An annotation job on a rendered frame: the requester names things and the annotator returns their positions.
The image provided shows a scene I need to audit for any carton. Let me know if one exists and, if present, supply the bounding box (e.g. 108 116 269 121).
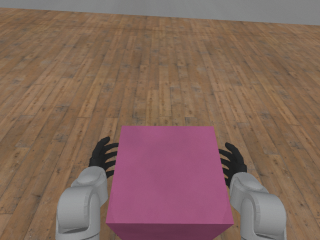
105 125 234 240

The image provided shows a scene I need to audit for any left robot forearm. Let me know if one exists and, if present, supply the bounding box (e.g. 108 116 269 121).
55 166 108 240

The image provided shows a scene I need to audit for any robot right hand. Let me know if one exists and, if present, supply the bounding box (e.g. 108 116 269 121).
218 142 247 189

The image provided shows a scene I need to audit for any robot left hand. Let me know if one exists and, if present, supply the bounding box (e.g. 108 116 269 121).
88 136 119 178

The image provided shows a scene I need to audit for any right robot forearm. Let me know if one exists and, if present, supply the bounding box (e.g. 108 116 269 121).
229 172 287 240

